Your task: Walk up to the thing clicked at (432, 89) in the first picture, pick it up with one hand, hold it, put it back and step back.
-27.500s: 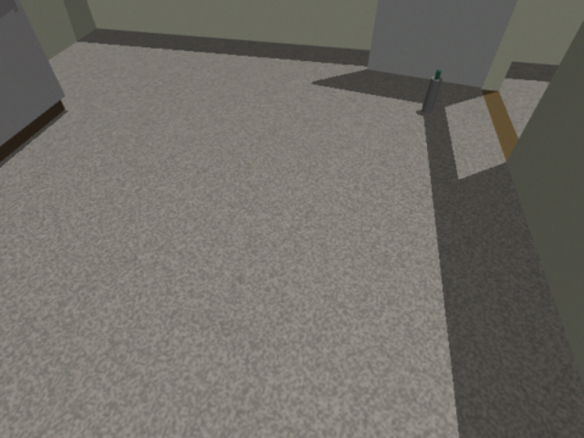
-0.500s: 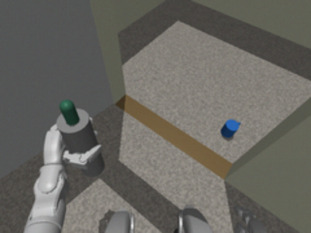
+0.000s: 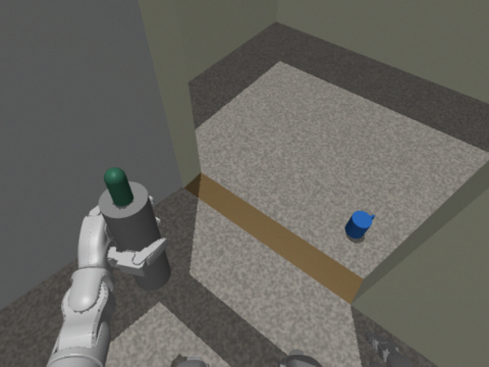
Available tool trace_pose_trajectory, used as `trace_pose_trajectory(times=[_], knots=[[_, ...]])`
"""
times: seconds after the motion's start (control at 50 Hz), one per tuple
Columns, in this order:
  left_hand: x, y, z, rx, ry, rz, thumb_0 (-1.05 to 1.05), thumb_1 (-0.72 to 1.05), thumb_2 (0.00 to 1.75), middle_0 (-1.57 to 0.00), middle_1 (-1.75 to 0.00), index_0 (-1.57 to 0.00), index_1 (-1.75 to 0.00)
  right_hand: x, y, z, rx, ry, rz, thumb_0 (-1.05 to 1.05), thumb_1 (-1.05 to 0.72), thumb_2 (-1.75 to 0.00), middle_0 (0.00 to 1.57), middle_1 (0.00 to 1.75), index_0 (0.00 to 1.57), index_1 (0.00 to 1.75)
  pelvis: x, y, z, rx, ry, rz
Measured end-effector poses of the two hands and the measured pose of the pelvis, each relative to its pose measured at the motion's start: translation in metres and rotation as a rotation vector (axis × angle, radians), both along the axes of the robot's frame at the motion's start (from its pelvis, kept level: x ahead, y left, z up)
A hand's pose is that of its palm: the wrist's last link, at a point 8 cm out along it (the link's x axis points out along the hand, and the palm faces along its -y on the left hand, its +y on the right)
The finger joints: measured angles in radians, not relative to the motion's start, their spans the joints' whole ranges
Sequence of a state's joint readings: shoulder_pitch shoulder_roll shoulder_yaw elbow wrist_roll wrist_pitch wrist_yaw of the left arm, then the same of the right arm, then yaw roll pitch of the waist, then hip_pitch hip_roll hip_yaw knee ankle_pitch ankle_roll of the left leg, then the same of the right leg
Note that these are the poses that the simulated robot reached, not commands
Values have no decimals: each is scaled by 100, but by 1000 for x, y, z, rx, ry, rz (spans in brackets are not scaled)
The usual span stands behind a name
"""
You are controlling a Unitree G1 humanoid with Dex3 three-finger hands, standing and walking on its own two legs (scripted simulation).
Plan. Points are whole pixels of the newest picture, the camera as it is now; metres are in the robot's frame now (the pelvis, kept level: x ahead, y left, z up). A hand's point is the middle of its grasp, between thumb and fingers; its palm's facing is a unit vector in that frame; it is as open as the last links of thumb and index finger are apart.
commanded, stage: lift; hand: left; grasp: from the side
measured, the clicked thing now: (137, 233) +0.34 +0.17 +0.03
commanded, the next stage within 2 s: hold in 0.32 s
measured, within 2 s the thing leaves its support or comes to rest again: neither
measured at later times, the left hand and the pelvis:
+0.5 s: hand (141, 222) +0.34 +0.16 +0.05, palm faces +0.07 -1.00 +0.00, open 9.3 cm; pelvis +0.01 +0.00 +0.02, yaw +0 degrees
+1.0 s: hand (132, 221) +0.34 +0.17 +0.07, palm faces +0.09 -1.00 -0.01, open 9.3 cm; pelvis +0.01 +0.00 +0.03, yaw +0 degrees
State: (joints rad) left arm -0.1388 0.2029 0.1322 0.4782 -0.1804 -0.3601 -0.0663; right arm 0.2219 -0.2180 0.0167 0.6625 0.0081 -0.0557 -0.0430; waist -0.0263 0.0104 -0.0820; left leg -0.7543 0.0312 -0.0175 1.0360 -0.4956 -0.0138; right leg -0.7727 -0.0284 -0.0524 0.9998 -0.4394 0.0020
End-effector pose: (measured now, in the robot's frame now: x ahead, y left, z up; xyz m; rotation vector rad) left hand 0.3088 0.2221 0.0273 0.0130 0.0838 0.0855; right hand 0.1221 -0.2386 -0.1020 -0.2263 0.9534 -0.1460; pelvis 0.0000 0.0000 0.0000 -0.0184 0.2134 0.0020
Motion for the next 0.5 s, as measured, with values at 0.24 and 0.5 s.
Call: trace_pose_trajectory(times=[0.24, 0.5], knots=[[5, -5, 9, -11, 8, -14, 2, -30, 113, -80, -104, -75, -105, 0, -9, 12, -13, 10, -19, 1, -90, -90, 20, 30, 20, 30, 8, -3, 12, 4, -31, -4], [9, -6, 22, -14, -12, -15, 2, -30, 113, -80, -104, -75, -105, -1, -10, 18, -14, 24, -33, 1, -91, -90, 20, 30, 20, 30, 12, -3, 20, 6, -59, -6]])
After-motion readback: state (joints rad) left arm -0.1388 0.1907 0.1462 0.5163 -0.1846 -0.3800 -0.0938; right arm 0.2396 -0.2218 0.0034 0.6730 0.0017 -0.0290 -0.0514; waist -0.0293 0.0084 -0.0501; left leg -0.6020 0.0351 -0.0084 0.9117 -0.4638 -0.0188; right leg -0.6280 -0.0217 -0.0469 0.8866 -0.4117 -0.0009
